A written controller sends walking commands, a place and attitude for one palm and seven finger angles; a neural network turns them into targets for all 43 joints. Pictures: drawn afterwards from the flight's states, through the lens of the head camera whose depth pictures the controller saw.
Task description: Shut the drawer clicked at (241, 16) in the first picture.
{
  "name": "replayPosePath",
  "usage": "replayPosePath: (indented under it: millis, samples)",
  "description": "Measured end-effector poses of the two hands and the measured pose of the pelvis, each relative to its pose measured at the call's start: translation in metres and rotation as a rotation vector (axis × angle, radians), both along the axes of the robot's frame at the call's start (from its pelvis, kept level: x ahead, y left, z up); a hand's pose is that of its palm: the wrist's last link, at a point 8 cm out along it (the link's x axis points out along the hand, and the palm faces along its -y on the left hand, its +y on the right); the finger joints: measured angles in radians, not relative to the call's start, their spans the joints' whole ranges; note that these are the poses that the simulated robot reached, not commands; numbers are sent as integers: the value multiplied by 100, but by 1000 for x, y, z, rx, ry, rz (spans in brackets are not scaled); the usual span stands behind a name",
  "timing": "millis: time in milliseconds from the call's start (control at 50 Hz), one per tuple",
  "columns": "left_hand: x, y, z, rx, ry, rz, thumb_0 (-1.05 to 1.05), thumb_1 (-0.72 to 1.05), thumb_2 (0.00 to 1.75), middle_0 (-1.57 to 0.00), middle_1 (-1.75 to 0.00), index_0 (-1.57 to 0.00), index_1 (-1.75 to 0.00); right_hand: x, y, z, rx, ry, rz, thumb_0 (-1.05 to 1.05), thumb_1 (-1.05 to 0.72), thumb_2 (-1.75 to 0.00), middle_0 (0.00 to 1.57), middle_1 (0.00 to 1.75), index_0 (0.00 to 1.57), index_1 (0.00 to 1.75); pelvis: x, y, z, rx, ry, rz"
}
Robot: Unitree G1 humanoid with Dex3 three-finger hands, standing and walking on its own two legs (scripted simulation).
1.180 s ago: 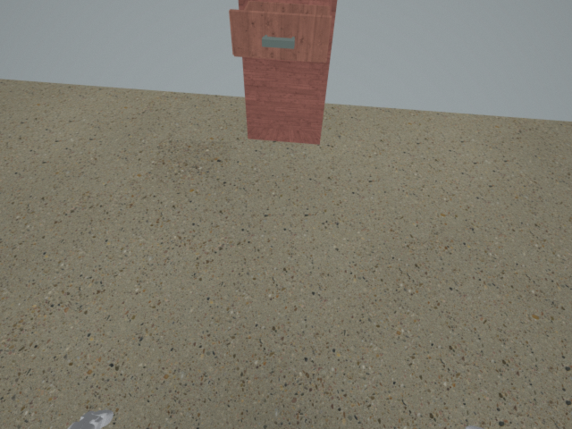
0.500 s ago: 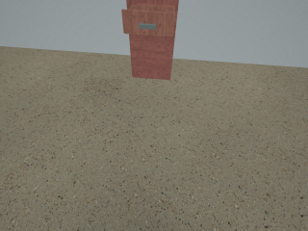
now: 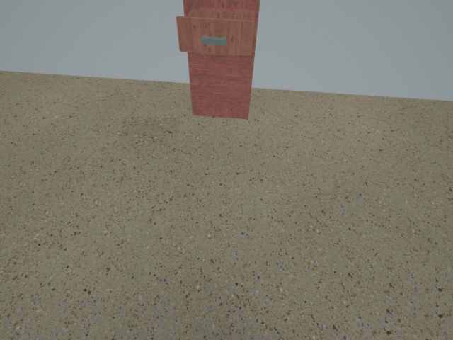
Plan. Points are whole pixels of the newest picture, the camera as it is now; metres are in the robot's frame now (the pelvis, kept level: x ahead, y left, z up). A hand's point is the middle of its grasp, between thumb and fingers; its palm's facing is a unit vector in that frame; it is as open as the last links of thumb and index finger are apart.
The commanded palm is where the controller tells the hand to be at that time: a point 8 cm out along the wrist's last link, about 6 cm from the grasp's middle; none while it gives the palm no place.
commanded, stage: look at it before walking up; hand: left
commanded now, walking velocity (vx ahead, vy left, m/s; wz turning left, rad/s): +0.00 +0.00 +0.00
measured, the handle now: (214, 39) +1.43 +0.14 -0.07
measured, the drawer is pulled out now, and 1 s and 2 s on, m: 0.30 0.30 0.30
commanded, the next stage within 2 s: walk to a spot facing it in 0.26 s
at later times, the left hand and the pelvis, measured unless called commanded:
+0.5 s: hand out of the picture +0.06 +0.23 -0.17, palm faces -0.02 -0.95 -0.30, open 7.4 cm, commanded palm none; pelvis +0.01 +0.00 +0.00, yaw +0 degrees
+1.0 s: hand (156, 290) +0.26 +0.18 -0.19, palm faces -0.11 -0.97 -0.19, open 7.3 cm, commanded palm none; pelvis +0.16 +0.00 -0.02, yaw -4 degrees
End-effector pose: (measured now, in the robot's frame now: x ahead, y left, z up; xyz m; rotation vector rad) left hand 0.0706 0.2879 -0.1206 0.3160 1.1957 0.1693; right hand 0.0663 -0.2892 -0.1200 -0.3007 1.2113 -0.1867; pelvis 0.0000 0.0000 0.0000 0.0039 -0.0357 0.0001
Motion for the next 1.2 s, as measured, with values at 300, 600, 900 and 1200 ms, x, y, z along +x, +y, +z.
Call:
replayPosePath:
  millis: [300,600,900,1200]
  samples:
    - [-10,2,-2,-1,29,14,1,91,90,-21,-30,-20,-30,0,0,1,-6,14,2,0,-90,-90,21,30,20,30,1,0,1,-2,0,3]
    - [-39,-23,-32,-111,124,84,1,91,90,-20,-30,-20,-30,-16,41,-19,59,94,-28,0,-91,-90,20,30,20,30,31,11,-10,-27,15,1]
    - [83,-44,-38,-175,171,-2,2,93,90,-20,-30,-20,-30,-98,128,-6,180,423,-300,0,-91,-90,21,30,20,30,118,17,-6,-15,24,-62]
    - [259,-93,-34,-142,-64,-27,0,92,90,-20,-30,-19,-30,91,44,-38,157,269,-254,1,-91,-90,20,30,20,29,235,-30,-19,-27,-1,-35]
